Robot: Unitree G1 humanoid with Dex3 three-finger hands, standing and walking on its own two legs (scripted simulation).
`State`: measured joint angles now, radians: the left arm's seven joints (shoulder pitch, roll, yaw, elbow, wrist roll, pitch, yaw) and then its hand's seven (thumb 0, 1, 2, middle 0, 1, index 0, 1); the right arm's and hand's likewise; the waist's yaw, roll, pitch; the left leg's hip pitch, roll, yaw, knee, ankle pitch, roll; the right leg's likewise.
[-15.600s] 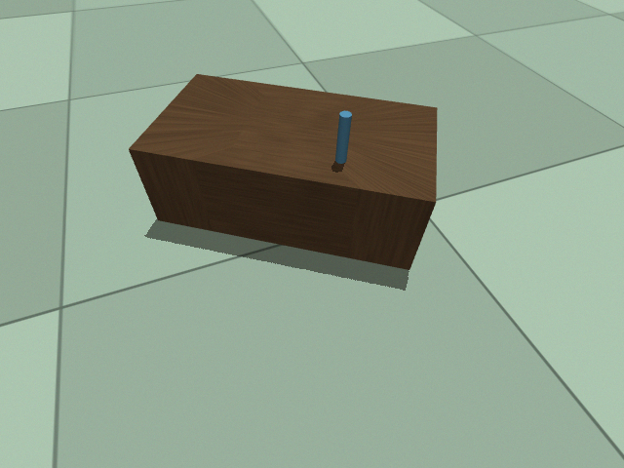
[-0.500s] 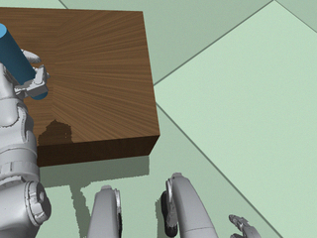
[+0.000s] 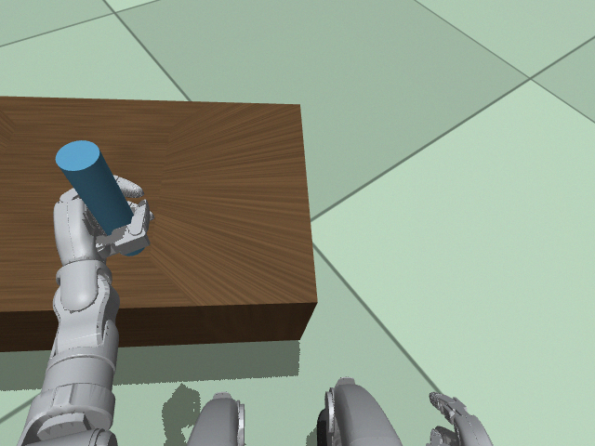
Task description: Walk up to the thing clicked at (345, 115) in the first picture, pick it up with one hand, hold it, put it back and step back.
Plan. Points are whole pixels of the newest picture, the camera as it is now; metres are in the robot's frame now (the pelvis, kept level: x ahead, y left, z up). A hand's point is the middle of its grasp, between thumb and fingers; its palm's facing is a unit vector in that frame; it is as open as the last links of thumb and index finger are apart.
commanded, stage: lift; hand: left
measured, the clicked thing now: (109, 207) +0.40 +0.22 +0.06
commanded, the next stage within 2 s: hold in 0.74 s
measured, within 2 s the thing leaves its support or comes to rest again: neither
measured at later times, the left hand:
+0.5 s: hand (132, 217) +0.38 +0.19 +0.07, palm faces +0.26 -0.97 -0.02, open 5.2 cm
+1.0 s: hand (134, 222) +0.36 +0.18 +0.09, palm faces +0.26 -0.96 -0.01, open 5.2 cm
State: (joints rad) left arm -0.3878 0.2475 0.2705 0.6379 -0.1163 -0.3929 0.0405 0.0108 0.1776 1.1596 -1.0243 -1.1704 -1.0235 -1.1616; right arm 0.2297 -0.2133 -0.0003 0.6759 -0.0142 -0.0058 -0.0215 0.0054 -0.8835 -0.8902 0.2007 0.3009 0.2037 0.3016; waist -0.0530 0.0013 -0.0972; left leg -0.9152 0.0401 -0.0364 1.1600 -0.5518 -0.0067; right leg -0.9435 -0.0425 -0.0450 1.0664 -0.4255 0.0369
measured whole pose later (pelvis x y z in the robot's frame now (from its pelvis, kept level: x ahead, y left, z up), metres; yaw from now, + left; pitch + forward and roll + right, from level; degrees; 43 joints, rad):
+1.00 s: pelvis +0.02 -0.01 +0.04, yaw +0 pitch +9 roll -1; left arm -0.14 0.15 0.18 0.41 -0.12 -0.36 0.09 0.01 0.18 1.15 -1.02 -1.18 -1.02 -1.17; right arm 0.22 -0.20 -0.01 0.66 -0.01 0.00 -0.03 0.01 -0.89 -0.89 0.20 0.30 0.20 0.30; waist -0.02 0.01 -0.05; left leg -0.58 0.04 -0.02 0.91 -0.48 -0.02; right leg -0.63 -0.04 -0.04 0.85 -0.38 0.03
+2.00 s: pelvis +0.02 -0.01 +0.05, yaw +0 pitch +7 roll -1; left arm -0.14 0.14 0.15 0.39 -0.11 -0.33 0.11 0.01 0.18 1.16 -1.02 -1.18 -1.02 -1.17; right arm 0.22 -0.19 -0.01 0.68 -0.01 -0.01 -0.03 0.01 -0.90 -0.90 0.20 0.30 0.20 0.30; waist -0.02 0.01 -0.03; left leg -0.50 0.04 -0.02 0.84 -0.46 -0.01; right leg -0.55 -0.04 -0.04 0.78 -0.35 0.03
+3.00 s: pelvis +0.02 -0.01 +0.05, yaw +0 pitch +7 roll -1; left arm -0.16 0.14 0.17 0.43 -0.11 -0.35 0.11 0.01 0.17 1.16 -1.02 -1.17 -1.02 -1.18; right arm 0.22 -0.20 -0.02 0.68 -0.01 -0.01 -0.02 0.01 -0.90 -0.90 0.20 0.30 0.20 0.30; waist -0.02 0.01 -0.03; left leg -0.50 0.04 -0.02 0.83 -0.45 -0.02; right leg -0.55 -0.04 -0.04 0.78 -0.35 0.03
